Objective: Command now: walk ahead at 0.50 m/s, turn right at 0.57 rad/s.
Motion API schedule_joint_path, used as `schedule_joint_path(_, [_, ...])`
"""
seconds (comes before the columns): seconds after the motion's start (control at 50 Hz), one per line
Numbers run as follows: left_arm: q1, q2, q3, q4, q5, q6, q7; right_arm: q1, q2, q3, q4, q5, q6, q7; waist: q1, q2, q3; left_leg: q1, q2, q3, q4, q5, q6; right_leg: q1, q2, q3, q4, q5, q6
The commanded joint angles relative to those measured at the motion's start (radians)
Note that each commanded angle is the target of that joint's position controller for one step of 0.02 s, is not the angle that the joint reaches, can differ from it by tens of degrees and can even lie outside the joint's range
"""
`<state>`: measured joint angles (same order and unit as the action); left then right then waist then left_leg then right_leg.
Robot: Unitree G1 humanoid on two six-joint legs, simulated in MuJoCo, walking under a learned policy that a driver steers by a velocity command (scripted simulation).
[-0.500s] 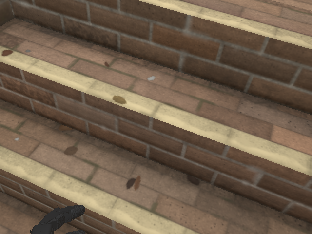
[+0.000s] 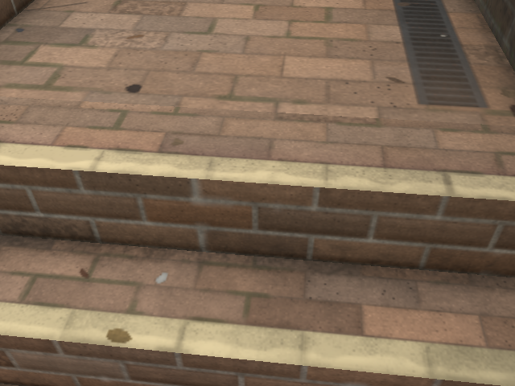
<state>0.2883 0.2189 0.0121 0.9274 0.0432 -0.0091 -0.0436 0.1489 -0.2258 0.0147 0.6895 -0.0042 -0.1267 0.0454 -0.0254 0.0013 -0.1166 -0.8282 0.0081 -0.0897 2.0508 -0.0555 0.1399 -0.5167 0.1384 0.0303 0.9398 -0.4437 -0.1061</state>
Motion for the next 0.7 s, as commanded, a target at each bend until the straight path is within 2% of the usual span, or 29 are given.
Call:
schedule_joint_path(0.02, [-0.078,-0.052,-0.020,-0.009,-0.044,-0.018,-0.037,0.061,0.147,0.077,-0.088,-0.017,-0.020,0.002,-0.117,0.008,0.170,-0.360,0.025,0.048,0.186,-0.009,-0.021,0.001,-0.161,0.348,-0.456,-0.053,-0.070])
schedule_joint_path(0.06, [-0.065,-0.024,-0.012,-0.002,-0.034,-0.027,-0.028,-0.022,0.145,0.088,-0.108,-0.022,-0.007,-0.024,-0.095,-0.004,0.217,-0.449,0.062,0.097,0.135,0.050,-0.052,-0.080,-0.185,0.355,-0.497,-0.051,-0.066])
schedule_joint_path(0.08, [-0.021,-0.006,-0.007,0.009,-0.010,-0.024,-0.019,-0.088,0.164,0.099,-0.117,-0.020,-0.001,-0.039,-0.048,-0.052,0.209,-0.544,0.068,0.125,0.208,0.051,-0.079,-0.046,-0.217,0.410,-0.540,-0.044,-0.094])
schedule_joint_path(0.1, [0.047,-0.020,-0.010,0.022,0.014,-0.021,-0.011,-0.113,0.184,0.110,-0.120,-0.007,-0.004,-0.043,-0.013,-0.084,0.197,-0.642,0.069,0.127,0.349,0.042,-0.092,-0.002,-0.244,0.451,-0.556,-0.040,-0.122])
schedule_joint_path(0.12, [0.096,-0.014,-0.010,0.031,0.016,-0.023,-0.006,-0.113,0.191,0.115,-0.124,0.003,-0.007,-0.048,0.006,-0.125,0.183,-0.736,0.083,0.110,0.376,0.015,-0.105,0.081,-0.261,0.499,-0.571,-0.050,-0.133])
schedule_joint_path(0.18, [0.170,-0.026,-0.015,0.031,-0.007,-0.022,0.018,-0.199,0.177,0.123,-0.160,0.021,-0.025,-0.056,0.064,-0.144,0.160,-0.877,0.108,0.105,0.344,0.001,-0.132,0.227,-0.303,0.531,-0.611,-0.021,-0.145])
schedule_joint_path(0.2, [0.160,-0.024,-0.014,0.026,-0.031,-0.018,0.023,-0.260,0.170,0.124,-0.182,0.016,-0.023,-0.058,0.076,-0.114,0.144,-0.838,0.116,0.145,0.168,0.033,-0.149,0.220,-0.292,0.489,-0.636,0.002,-0.125])
schedule_joint_path(0.22, [0.230,-0.034,-0.015,0.039,-0.046,-0.016,0.034,-0.364,0.187,0.134,-0.224,0.012,-0.024,-0.065,0.126,-0.125,0.131,-0.829,0.125,0.166,0.091,0.014,-0.158,0.237,-0.327,0.498,-0.701,0.011,-0.149])
schedule_joint_path(0.24, [0.244,-0.006,-0.013,0.062,-0.039,-0.016,0.039,-0.398,0.204,0.142,-0.259,0.004,-0.013,-0.067,0.124,-0.161,0.107,-0.772,0.127,0.199,0.019,0.021,-0.155,0.257,-0.332,0.460,-0.751,0.040,-0.153])
schedule_joint_path(0.26, [0.276,0.000,-0.004,0.071,-0.074,-0.021,0.061,-0.529,0.258,0.169,-0.332,-0.027,-0.002,-0.060,0.137,-0.147,0.101,-0.532,0.130,0.259,-0.201,-0.032,-0.133,0.131,-0.347,0.392,-0.914,0.139,-0.156])
schedule_joint_path(0.28, [0.268,0.012,-0.005,0.102,-0.076,-0.010,0.076,-0.474,0.264,0.166,-0.319,-0.028,0.007,-0.056,0.099,-0.147,0.025,-0.314,0.115,0.282,-0.312,-0.059,-0.111,0.143,-0.356,0.315,-0.948,0.292,-0.157])
schedule_joint_path(0.3, [0.225,0.042,-0.003,0.109,-0.077,-0.009,0.087,-0.438,0.217,0.159,-0.315,-0.023,0.012,-0.045,0.049,-0.182,-0.045,-0.015,0.093,0.309,-0.613,-0.180,-0.059,0.141,-0.309,0.140,-0.958,0.653,-0.122])
schedule_joint_path(0.32, [0.280,0.085,-0.003,0.129,-0.072,-0.038,0.082,-0.354,0.123,0.099,-0.290,-0.011,0.010,-0.031,-0.016,-0.271,-0.174,0.261,-0.026,0.405,-0.676,-0.342,-0.044,0.228,-0.312,0.104,-0.867,1.346,-0.149])
schedule_joint_path(0.34, [0.249,0.146,0.007,0.143,-0.045,-0.050,0.075,-0.107,0.010,0.038,-0.202,-0.009,0.020,-0.020,-0.122,-0.366,-0.257,0.340,-0.061,0.318,-0.701,-0.411,-0.016,0.439,-0.367,0.069,-0.697,1.929,-0.149])
schedule_joint_path(0.36, [0.154,0.223,0.024,0.128,-0.050,-0.056,0.074,0.072,-0.104,-0.002,-0.129,-0.016,0.031,-0.001,-0.207,-0.354,-0.284,0.322,-0.054,0.188,-0.892,-0.527,0.014,0.649,-0.401,0.050,-0.499,2.086,-0.134])
schedule_joint_path(0.38, [0.085,0.243,0.037,0.092,-0.038,-0.068,0.069,0.234,-0.177,-0.027,-0.045,-0.039,0.046,0.017,-0.242,-0.173,-0.338,0.532,-0.001,-0.053,-1.023,-0.459,0.054,0.530,-0.413,0.082,-0.265,2.047,-0.145])
schedule_joint_path(0.4, [0.121,0.116,0.024,0.058,-0.028,-0.079,0.034,0.310,-0.220,-0.051,0.040,-0.064,0.076,0.002,-0.170,0.225,-0.387,0.772,0.153,-0.525,-1.397,-0.488,0.172,0.195,-0.262,0.049,0.011,1.652,-0.117])
schedule_joint_path(0.42, [0.058,-0.010,-0.001,0.054,0.010,-0.099,-0.009,0.365,-0.177,-0.048,0.104,-0.073,0.127,-0.036,-0.162,0.426,-0.365,0.843,0.278,-0.966,-1.791,-0.484,0.259,-0.052,-0.053,0.108,0.536,0.536,-0.050])
schedule_joint_path(0.44, [-0.042,-0.067,-0.007,-0.018,-0.005,-0.106,-0.062,0.268,-0.012,0.002,0.131,-0.067,0.139,-0.053,-0.081,0.270,-0.246,0.655,0.291,-0.975,-1.794,-0.618,0.163,-0.207,-0.057,0.218,1.004,0.441,-0.025])
schedule_joint_path(0.46, [-0.178,-0.108,-0.028,-0.130,-0.016,-0.100,-0.078,0.161,0.082,0.025,0.155,-0.051,0.136,-0.051,-0.014,0.127,-0.042,0.444,0.266,-0.783,-1.713,-0.658,0.103,-0.342,-0.089,0.197,1.171,0.404,-0.042])
schedule_joint_path(0.48, [-0.240,-0.108,-0.035,-0.203,-0.009,-0.091,-0.063,0.082,0.113,0.030,0.184,-0.028,0.132,-0.047,0.056,0.023,0.097,0.301,0.224,-0.575,-1.632,-0.586,0.056,-0.417,-0.109,0.156,1.260,0.401,-0.056])
schedule_joint_path(0.5, [-0.198,-0.115,-0.049,-0.226,-0.006,-0.085,-0.044,0.034,0.135,0.036,0.202,-0.022,0.121,-0.036,0.110,-0.074,0.134,0.255,0.162,-0.398,-1.580,-0.489,-0.009,-0.445,-0.126,0.156,1.285,0.434,-0.069])
schedule_joint_path(0.52, [-0.130,-0.129,-0.067,-0.234,-0.015,-0.093,-0.035,0.006,0.166,0.045,0.211,-0.026,0.112,-0.017,0.154,-0.080,0.151,0.231,0.116,-0.264,-1.571,-0.368,-0.024,-0.478,-0.148,0.141,1.264,0.441,-0.067])
schedule_joint_path(0.54, [-0.098,-0.138,-0.088,-0.239,-0.010,-0.107,-0.020,0.024,0.154,0.042,0.219,-0.027,0.114,-0.004,0.154,-0.067,0.151,0.281,0.088,-0.146,-1.575,-0.170,-0.044,-0.530,-0.161,0.117,1.233,0.459,-0.059])
schedule_joint_path(0.58, [-0.092,-0.117,-0.100,-0.238,-0.018,-0.106,0.002,0.027,0.110,0.032,0.209,-0.055,0.110,-0.003,0.160,-0.015,0.157,0.275,0.071,-0.052,-1.569,0.068,-0.060,-0.590,-0.163,0.042,1.192,0.514,-0.017])
schedule_joint_path(0.6, [-0.126,-0.141,-0.105,-0.230,-0.015,-0.098,0.015,0.077,0.107,0.035,0.228,-0.071,0.114,-0.003,0.140,0.022,0.120,0.299,0.085,-0.059,-1.563,0.203,-0.050,-0.625,-0.151,-0.003,1.347,0.512,0.000])
schedule_joint_path(0.62, [-0.124,-0.148,-0.109,-0.240,-0.011,-0.092,0.025,0.089,0.089,0.033,0.220,-0.072,0.116,-0.004,0.144,0.035,0.114,0.281,0.072,-0.050,-1.556,0.217,-0.062,-0.649,-0.162,-0.009,1.351,0.535,0.014])
schedule_joint_path(0.66, [-0.188,-0.144,-0.105,-0.262,-0.009,-0.076,0.033,0.158,0.057,0.025,0.221,-0.065,0.129,-0.023,0.095,0.090,0.101,0.371,0.074,-0.122,-1.563,0.239,-0.080,-0.766,-0.167,-0.042,1.433,0.533,0.043])
schedule_joint_path(0.7, [-0.273,-0.156,-0.108,-0.300,-0.017,-0.077,0.037,0.171,0.032,0.010,0.182,-0.058,0.148,-0.053,0.054,0.074,0.085,0.467,0.077,-0.192,-1.578,0.156,-0.101,-0.858,-0.177,-0.038,1.414,0.531,0.074])
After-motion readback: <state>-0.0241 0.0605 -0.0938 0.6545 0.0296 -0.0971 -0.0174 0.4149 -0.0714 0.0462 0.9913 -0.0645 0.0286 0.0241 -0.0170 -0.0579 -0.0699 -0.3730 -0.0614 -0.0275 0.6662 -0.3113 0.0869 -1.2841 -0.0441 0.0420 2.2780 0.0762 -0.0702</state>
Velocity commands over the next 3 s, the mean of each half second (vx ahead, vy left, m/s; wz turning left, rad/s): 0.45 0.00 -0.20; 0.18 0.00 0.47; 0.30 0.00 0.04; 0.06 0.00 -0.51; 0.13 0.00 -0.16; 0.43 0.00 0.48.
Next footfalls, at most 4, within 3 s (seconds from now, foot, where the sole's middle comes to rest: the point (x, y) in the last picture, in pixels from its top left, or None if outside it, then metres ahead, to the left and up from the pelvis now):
0.36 left None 0.35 0.16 -0.52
1.02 right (282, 303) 0.56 -0.03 -0.31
1.42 left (104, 321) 0.53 0.31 -0.31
1.82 right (221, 301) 0.57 0.09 -0.31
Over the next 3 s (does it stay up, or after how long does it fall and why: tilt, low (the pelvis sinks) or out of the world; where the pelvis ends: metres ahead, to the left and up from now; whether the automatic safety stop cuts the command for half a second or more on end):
stays up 0.75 0.05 0.61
